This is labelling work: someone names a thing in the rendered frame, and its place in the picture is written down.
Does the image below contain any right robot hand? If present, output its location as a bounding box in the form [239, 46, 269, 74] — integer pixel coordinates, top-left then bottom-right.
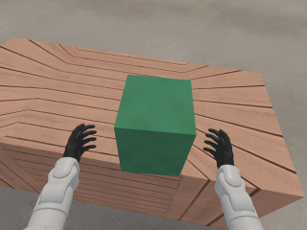
[203, 128, 234, 168]

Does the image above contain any right robot forearm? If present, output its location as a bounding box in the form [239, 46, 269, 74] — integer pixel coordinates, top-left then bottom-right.
[214, 165, 264, 230]

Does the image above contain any left robot forearm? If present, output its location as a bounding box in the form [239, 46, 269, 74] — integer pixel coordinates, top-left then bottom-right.
[23, 157, 80, 230]

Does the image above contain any pedestal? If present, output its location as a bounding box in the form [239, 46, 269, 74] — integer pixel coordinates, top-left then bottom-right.
[0, 37, 305, 230]

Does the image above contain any left robot hand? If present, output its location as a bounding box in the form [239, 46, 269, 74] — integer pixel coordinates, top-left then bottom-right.
[62, 124, 97, 163]

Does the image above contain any carton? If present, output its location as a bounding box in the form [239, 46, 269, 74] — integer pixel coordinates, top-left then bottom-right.
[114, 75, 197, 176]

